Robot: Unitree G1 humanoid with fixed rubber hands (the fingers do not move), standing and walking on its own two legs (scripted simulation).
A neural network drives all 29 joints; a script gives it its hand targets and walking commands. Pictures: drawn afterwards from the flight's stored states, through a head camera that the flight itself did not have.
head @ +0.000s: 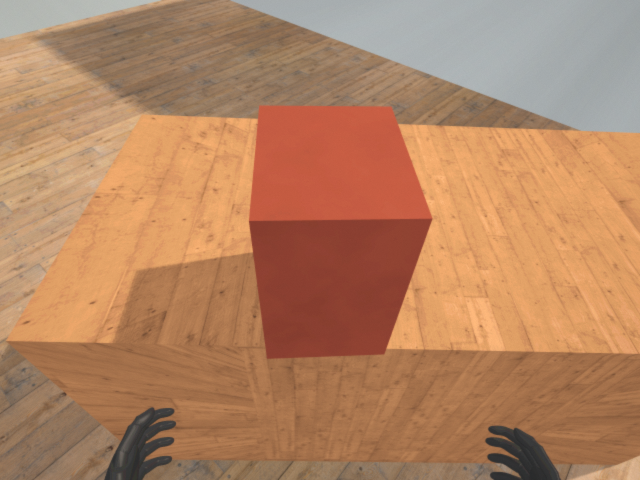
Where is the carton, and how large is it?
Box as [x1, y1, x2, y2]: [249, 105, 432, 358]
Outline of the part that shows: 259,105 249,225 267,358 382,354 384,353 432,218 392,109 388,106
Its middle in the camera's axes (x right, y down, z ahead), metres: +0.01 -0.01 +0.57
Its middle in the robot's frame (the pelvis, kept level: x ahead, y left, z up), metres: +0.45 +0.03 +0.06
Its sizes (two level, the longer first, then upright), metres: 0.223 0.182 0.295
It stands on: a pedestal, 0.69 m high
